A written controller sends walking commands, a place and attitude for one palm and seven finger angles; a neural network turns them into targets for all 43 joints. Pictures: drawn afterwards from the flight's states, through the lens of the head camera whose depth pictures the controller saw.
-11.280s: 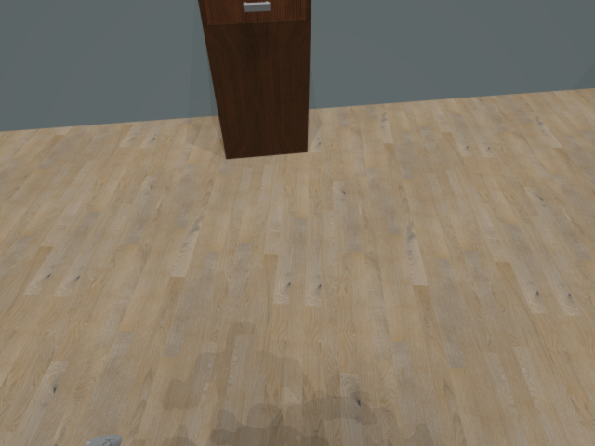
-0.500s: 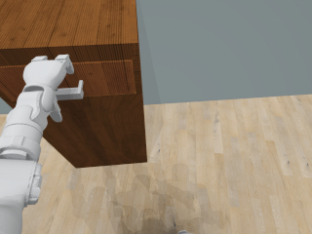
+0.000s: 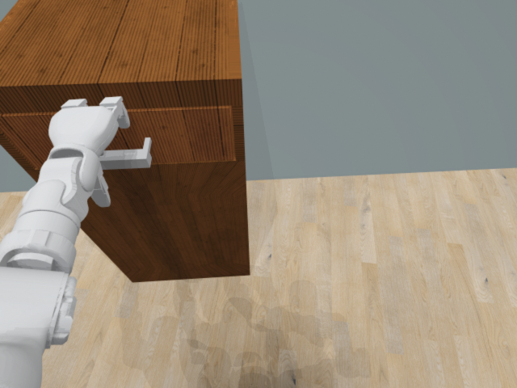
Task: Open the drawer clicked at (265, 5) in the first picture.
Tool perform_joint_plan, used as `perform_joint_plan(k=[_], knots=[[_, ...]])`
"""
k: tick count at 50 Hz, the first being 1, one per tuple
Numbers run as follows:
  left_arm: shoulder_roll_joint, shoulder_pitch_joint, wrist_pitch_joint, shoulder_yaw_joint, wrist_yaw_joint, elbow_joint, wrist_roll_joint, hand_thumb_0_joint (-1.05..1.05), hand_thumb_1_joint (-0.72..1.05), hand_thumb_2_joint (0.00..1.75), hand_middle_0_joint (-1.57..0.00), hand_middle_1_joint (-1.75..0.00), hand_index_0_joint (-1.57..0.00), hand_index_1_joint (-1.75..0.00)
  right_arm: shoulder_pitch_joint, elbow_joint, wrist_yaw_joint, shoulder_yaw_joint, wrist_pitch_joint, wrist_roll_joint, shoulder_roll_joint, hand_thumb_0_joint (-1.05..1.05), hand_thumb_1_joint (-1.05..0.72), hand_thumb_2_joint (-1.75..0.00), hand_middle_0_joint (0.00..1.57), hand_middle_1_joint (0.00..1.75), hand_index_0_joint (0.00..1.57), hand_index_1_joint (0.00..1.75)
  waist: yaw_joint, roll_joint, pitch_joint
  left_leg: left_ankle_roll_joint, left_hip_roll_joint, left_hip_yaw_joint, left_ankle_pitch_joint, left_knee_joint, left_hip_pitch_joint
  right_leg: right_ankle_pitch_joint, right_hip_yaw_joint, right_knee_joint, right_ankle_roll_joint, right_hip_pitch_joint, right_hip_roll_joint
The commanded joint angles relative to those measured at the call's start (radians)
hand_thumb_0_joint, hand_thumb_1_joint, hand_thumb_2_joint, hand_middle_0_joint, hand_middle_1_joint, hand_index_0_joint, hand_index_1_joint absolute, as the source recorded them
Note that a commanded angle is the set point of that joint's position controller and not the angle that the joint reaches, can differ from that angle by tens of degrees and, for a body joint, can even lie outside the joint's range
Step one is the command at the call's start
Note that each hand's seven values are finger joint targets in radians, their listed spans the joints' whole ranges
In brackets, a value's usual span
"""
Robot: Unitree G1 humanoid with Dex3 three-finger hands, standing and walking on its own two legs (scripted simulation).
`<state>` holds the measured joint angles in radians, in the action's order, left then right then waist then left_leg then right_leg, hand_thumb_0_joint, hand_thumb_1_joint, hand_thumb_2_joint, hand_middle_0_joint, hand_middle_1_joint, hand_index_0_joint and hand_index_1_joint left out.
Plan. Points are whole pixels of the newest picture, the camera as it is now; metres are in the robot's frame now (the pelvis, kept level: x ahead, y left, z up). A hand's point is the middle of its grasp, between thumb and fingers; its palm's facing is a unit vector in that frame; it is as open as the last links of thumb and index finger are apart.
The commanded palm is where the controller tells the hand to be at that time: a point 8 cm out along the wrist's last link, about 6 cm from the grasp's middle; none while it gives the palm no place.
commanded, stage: move the hooked fingers above the handle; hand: left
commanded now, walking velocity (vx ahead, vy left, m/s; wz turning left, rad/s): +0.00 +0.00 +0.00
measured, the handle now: (122, 151) +0.53 +0.25 +0.02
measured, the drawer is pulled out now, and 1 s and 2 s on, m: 0.00 0.00 0.00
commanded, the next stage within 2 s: lower the fingers behind the handle in 0.16 s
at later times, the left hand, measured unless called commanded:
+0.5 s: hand (109, 158) +0.48 +0.25 +0.06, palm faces -0.08 -0.01 -1.00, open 13.8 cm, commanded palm +0.47 +0.25 +0.12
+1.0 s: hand (106, 170) +0.47 +0.26 +0.04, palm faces -0.06 +0.00 -1.00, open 13.8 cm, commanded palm +0.46 +0.25 +0.08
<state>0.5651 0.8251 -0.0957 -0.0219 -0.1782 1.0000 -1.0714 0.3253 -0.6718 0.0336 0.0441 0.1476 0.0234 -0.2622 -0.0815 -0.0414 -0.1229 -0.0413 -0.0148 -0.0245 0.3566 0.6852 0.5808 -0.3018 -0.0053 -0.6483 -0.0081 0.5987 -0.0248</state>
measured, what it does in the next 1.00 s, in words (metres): stands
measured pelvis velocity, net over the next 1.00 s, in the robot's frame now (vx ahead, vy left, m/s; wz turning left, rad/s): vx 0.00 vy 0.00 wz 0.00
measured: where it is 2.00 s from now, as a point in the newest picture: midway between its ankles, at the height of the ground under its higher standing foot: outside the picture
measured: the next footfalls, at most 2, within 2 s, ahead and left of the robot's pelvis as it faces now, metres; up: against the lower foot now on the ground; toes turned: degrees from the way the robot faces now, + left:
none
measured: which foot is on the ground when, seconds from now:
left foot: down 0.00-1.00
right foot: down 0.00-1.00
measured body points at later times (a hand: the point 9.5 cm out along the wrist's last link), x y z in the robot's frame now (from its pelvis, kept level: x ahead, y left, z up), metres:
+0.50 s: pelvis +0.00 +0.00 +0.00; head +0.09 -0.01 +0.44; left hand +0.48 +0.25 +0.12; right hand +0.02 -0.28 -0.13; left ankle -0.02 +0.09 -0.72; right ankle +0.00 -0.12 -0.72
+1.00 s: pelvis +0.00 +0.00 -0.01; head +0.09 +0.00 +0.43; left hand +0.47 +0.26 +0.09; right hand +0.02 -0.28 -0.14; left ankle -0.02 +0.09 -0.72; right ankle +0.00 -0.12 -0.72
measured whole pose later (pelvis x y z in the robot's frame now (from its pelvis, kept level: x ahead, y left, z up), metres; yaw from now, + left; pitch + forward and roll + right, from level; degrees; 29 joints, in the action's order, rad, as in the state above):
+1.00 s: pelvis +0.00 +0.00 -0.01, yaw +0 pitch +18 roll -2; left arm 0.58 0.80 -0.14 0.00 -0.26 1.06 -1.10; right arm 0.35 -0.69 0.03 0.06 0.15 0.01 -0.27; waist -0.10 -0.04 -0.15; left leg -0.04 0.00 -0.01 0.40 0.78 0.70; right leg -0.34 0.01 -0.73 -0.01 0.71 -0.04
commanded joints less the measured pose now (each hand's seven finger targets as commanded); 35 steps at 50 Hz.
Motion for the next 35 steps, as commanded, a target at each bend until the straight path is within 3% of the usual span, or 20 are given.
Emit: perform_joint_plan(k=[1,4,6,9,12,13,16,18,21,23,27,28,31,35], knots=[[0.252,0.462,-0.003,0.054,-0.022,-0.199,0.016,0.0,-0.5,0.3,-0.3,-1.2,-0.3,-1.2,0.108,0.077,0.017,0.059,-0.016,-0.008,-0.16,0.0,-0.9,-0.9,0.2,0.3,0.2,0.3,-0.013,-0.008,-0.354,0.003,0.007,0.017,-0.438,-0.05,-0.24,0.288,0.017,0.053,-0.035,-0.155,-0.019],[0.259,0.474,-0.009,0.045,-0.014,-0.183,0.013,0.0,-0.5,0.3,-0.3,-1.2,-0.3,-1.2,0.104,0.082,0.023,0.055,-0.015,-0.006,-0.162,0.0,-0.9,-0.9,0.2,0.3,0.2,0.3,-0.023,0.004,-0.32,-0.001,0.002,0.014,-0.389,-0.05,-0.211,0.274,0.012,0.055,-0.031,-0.142,-0.017],[0.302,0.48,-0.026,0.084,-0.017,-0.211,0.012,0.0,-0.5,0.3,-0.3,-1.2,-0.3,-1.2,0.108,0.085,0.025,0.055,-0.016,-0.01,-0.163,0.0,-0.9,-0.9,0.2,0.3,0.2,0.3,-0.01,-0.012,-0.355,-0.002,0.0,0.013,-0.41,-0.044,-0.215,0.288,0.008,0.049,-0.035,-0.164,-0.018],[0.31,0.456,-0.035,0.097,-0.026,-0.217,0.007,0.0,-0.5,0.3,-0.3,-1.2,-0.3,-1.2,0.111,0.085,0.024,0.059,-0.016,-0.01,-0.158,0.0,-0.9,-0.9,0.2,0.3,0.2,0.3,0.0,-0.044,-0.392,0.003,0.0,0.013,-0.453,-0.031,-0.232,0.309,0.008,0.033,-0.034,-0.158,-0.019],[0.269,0.469,-0.036,0.071,-0.033,-0.235,0.015,0.0,-0.5,0.3,-0.3,-1.2,-0.3,-1.2,0.122,0.079,0.015,0.064,-0.017,-0.013,-0.156,0.0,-0.9,-0.9,0.2,0.3,0.2,0.3,-0.007,-0.063,-0.403,0.007,0.004,0.018,-0.497,-0.021,-0.257,0.316,0.013,0.03,-0.034,-0.139,-0.023],[0.292,0.462,-0.03,0.089,-0.035,-0.215,0.011,0.0,-0.5,0.3,-0.3,-1.2,-0.3,-1.2,0.123,0.073,0.016,0.065,-0.013,-0.011,-0.16,0.0,-0.9,-0.9,0.2,0.3,0.2,0.3,-0.011,-0.045,-0.385,0.006,0.005,0.018,-0.479,-0.02,-0.243,0.312,0.013,0.031,-0.034,-0.133,-0.025],[0.266,0.464,-0.015,0.065,-0.038,-0.176,0.012,0.0,-0.5,0.3,-0.3,-1.2,-0.3,-1.2,0.13,0.064,0.017,0.063,-0.013,-0.013,-0.165,0.0,-0.9,-0.9,0.2,0.3,0.2,0.3,-0.024,-0.003,-0.368,0.001,0.002,0.012,-0.435,-0.026,-0.204,0.309,0.012,0.038,-0.033,-0.144,-0.023],[0.302,0.435,-0.018,0.095,-0.037,-0.172,0.01,0.0,-0.5,0.3,-0.3,-1.2,-0.3,-1.2,0.134,0.062,0.018,0.064,-0.013,-0.012,-0.166,0.0,-0.9,-0.9,0.2,0.3,0.2,0.3,-0.009,-0.015,-0.393,0.0,0.0,0.007,-0.444,-0.023,-0.199,0.334,0.005,0.033,-0.032,-0.167,-0.022],[0.272,0.434,-0.028,0.071,-0.034,-0.159,0.007,0.0,-0.5,0.3,-0.3,-1.2,-0.3,-1.2,0.137,0.06,0.02,0.063,-0.01,-0.013,-0.164,0.0,-0.9,-0.9,0.2,0.3,0.2,0.3,-0.023,-0.006,-0.365,-0.001,-0.001,0.006,-0.433,-0.021,-0.175,0.332,0.006,0.035,-0.032,-0.159,-0.022],[0.328,0.426,-0.044,0.117,-0.041,-0.175,0.002,0.0,-0.5,0.3,-0.3,-1.2,-0.3,-1.2,0.141,0.06,0.022,0.065,-0.011,-0.015,-0.167,0.0,-0.9,-0.9,0.2,0.3,0.2,0.3,-0.008,-0.022,-0.389,-0.002,-0.002,0.007,-0.439,-0.015,-0.174,0.341,0.002,0.024,-0.033,-0.167,-0.023],[0.305,0.439,-0.063,0.103,-0.068,-0.193,0.002,0.0,-0.5,0.3,-0.3,-1.2,-0.3,-1.2,0.146,0.056,0.02,0.067,-0.017,-0.019,-0.163,0.0,-0.9,-0.9,0.2,0.3,0.2,0.3,-0.016,-0.043,-0.404,-0.001,-0.002,0.006,-0.445,-0.002,-0.173,0.339,0.0,0.015,-0.031,-0.146,-0.024],[0.342,0.41,-0.061,0.14,-0.076,-0.173,-0.003,0.0,-0.5,0.3,-0.3,-1.2,-0.3,-1.2,0.149,0.052,0.018,0.068,-0.016,-0.02,-0.166,0.0,-0.9,-0.9,0.2,0.3,0.2,0.3,-0.004,-0.041,-0.403,0.001,-0.002,0.009,-0.447,0.001,-0.166,0.335,0.003,0.009,-0.033,-0.144,-0.025],[0.353,0.398,-0.056,0.155,-0.094,-0.164,-0.001,0.0,-0.5,0.3,-0.3,-1.2,-0.3,-1.2,0.148,0.051,0.016,0.067,-0.014,-0.026,-0.17,0.0,-0.9,-0.9,0.2,0.3,0.2,0.3,-0.003,-0.025,-0.434,-0.001,-0.005,0.0,-0.459,0.012,-0.142,0.37,-0.001,0.0,-0.032,-0.175,-0.025],[0.32,0.383,-0.035,0.121,-0.101,-0.132,-0.01,0.0,-0.5,0.3,-0.3,-1.2,-0.3,-1.2,0.148,0.048,0.014,0.068,-0.014,-0.021,-0.17,0.0,-0.9,-0.9,0.2,0.3,0.2,0.3,-0.013,-0.031,-0.4,0.0,-0.004,-0.004,-0.437,0.015,-0.128,0.357,0.001,0.001,-0.029,-0.146,-0.026]])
